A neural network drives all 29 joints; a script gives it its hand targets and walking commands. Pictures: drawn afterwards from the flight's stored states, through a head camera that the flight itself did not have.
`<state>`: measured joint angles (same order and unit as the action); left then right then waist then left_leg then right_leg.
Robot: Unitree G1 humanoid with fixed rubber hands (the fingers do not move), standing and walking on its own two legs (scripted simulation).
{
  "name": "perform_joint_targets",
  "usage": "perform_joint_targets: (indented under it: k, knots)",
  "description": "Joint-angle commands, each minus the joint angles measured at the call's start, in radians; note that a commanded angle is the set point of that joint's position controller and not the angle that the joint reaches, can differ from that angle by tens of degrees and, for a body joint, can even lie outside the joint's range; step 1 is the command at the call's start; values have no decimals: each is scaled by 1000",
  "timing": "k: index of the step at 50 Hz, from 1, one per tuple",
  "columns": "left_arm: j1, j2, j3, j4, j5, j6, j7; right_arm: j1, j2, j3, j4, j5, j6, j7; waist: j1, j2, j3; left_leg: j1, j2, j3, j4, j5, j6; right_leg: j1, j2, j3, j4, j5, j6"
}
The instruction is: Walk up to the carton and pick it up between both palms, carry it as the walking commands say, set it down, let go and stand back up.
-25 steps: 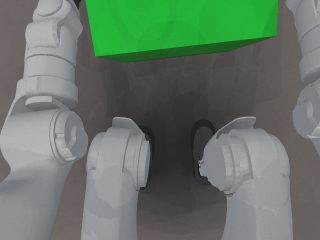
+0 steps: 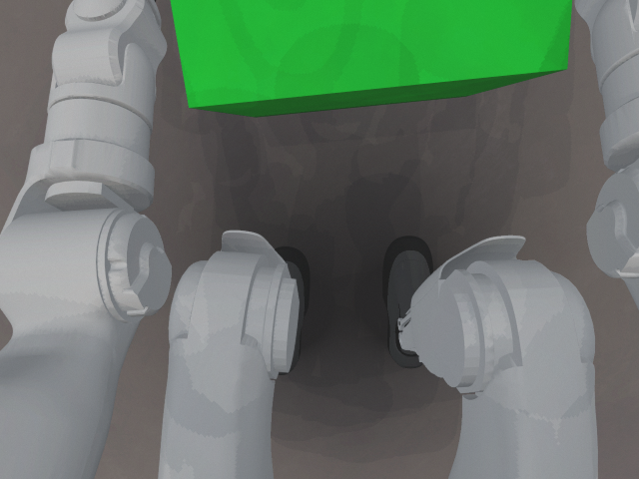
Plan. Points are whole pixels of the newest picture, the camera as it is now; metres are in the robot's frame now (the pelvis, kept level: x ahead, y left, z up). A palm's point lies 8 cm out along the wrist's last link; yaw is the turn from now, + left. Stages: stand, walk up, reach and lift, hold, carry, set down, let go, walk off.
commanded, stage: set down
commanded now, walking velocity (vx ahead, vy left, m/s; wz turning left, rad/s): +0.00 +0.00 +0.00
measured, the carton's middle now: out of the picture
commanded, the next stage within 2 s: let go in 1.90 s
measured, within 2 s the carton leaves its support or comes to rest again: neither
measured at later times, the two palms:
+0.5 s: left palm out of the picture +0.56 +0.21 -0.15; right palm out of the picture +0.58 -0.24 -0.15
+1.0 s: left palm out of the picture +0.56 +0.21 -0.01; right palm out of the picture +0.58 -0.25 -0.01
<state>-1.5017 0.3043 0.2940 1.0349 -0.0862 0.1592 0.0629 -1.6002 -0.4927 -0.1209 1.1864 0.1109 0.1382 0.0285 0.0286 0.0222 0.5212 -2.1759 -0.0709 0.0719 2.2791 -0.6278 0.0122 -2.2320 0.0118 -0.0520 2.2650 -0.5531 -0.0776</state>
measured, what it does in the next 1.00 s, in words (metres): rises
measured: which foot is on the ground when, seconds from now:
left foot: down 0.00-1.00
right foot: down 0.00-1.00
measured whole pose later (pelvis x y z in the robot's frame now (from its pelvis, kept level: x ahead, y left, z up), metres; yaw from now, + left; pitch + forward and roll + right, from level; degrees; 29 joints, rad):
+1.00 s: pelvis +0.01 +0.00 +0.09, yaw +1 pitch +42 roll +3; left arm -1.33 0.37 0.28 0.86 -0.18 0.27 0.07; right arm -1.47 -0.58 -0.18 1.07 0.13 0.23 0.08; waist 0.03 0.01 0.17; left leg -2.11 -0.06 0.05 1.94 -0.56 0.02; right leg -2.15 0.02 -0.03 1.94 -0.52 -0.06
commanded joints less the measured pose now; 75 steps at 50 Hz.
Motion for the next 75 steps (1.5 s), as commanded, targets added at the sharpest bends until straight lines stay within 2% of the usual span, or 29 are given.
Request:
perform_joint_targets:
  k: [1, 4, 8, 16, 21, 30, 43, 52, 61, 68, 75]
  knots:
    - [-279, 104, -63, -56, -42, -39, 27, -311, -90, 38, -72, 30, -35, -37, 29, -84, -1148, 362, 21, -42, -173, 267, -36, 700, -11, 127, -154, 319, 46]
    - [-249, 142, -74, -41, -74, -54, 54, -298, -133, 35, -62, 50, -49, -64, 23, -96, -1256, 364, 24, -52, -171, 322, -37, 762, -10, 138, -133, 407, 49]
    - [-216, 177, -80, -52, -92, -64, 68, -275, -163, 44, -60, 77, -57, -67, 33, -93, -1306, 379, 27, -63, -169, 369, -34, 758, -11, 143, -115, 445, 47]
    - [-207, 190, -105, -71, -134, -55, 58, -255, -212, 42, -44, 101, -52, -42, 15, -82, -1273, 406, 41, -82, -177, 352, -26, 652, -21, 133, -123, 352, 38]
    - [-217, 214, -106, -87, -147, -42, 49, -262, -248, 35, -55, 107, -43, -23, 15, -86, -1282, 425, 49, -83, -181, 334, -21, 640, -26, 127, -125, 315, 34]
    - [-208, 261, -97, -239, -163, 17, 60, -274, -306, 22, -209, 116, 9, -12, 25, -97, -1561, 588, 32, -58, -226, 384, -9, 806, -9, 92, -164, 359, 33]
    - [-85, 202, -21, -259, -98, 70, 22, -142, -255, -63, -183, 27, 55, 48, 11, -81, -1449, 490, 17, -48, -420, 354, -22, 734, 9, 96, -379, 350, 23]
    - [-65, 238, 17, -319, -90, 114, -6, -144, -255, -84, -272, 12, 105, 62, 15, -108, -1577, 513, 6, -27, -579, 318, -23, 905, 15, 93, -542, 348, 34]
    - [12, 247, 39, -360, -73, 129, -36, -76, -242, -112, -333, -5, 129, 78, 12, -129, -1637, 541, 0, -18, -754, 362, -26, 1130, 12, 107, -703, 469, 45]
    - [62, 235, 45, -378, -58, 118, -50, -9, -235, -137, -340, -13, 115, 96, 10, -109, -1651, 644, 5, -31, -898, 437, -29, 1233, 7, 118, -841, 566, 46]
    - [104, 203, 47, -373, -45, 108, -54, 46, -229, -155, -322, -27, 93, 118, 11, -84, -1627, 801, 12, -51, -1045, 485, -37, 1269, 5, 116, -993, 584, 49]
